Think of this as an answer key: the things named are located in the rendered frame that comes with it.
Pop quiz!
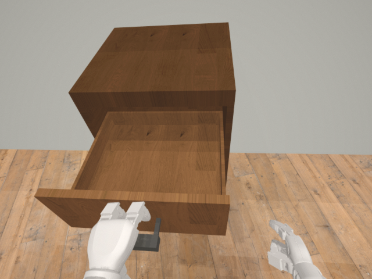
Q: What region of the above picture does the robot left hand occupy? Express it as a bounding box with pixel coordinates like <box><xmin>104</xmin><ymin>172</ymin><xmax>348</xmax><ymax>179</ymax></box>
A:
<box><xmin>87</xmin><ymin>201</ymin><xmax>151</xmax><ymax>279</ymax></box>

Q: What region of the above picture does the handle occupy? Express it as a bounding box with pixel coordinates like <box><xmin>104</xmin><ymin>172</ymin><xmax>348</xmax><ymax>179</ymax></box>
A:
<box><xmin>133</xmin><ymin>218</ymin><xmax>161</xmax><ymax>252</ymax></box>

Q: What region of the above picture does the robot right hand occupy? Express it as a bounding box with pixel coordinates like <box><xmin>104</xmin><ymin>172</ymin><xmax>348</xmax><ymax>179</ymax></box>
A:
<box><xmin>267</xmin><ymin>220</ymin><xmax>313</xmax><ymax>275</ymax></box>

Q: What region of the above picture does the drawer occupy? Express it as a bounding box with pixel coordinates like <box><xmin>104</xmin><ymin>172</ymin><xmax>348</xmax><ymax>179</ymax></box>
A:
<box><xmin>34</xmin><ymin>111</ymin><xmax>230</xmax><ymax>236</ymax></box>

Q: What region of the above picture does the cabinet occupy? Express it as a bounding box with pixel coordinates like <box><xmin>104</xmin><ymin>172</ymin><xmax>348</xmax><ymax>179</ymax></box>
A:
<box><xmin>69</xmin><ymin>22</ymin><xmax>236</xmax><ymax>182</ymax></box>

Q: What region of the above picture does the right robot forearm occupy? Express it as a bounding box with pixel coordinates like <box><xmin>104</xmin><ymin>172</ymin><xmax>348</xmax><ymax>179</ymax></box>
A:
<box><xmin>292</xmin><ymin>262</ymin><xmax>326</xmax><ymax>279</ymax></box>

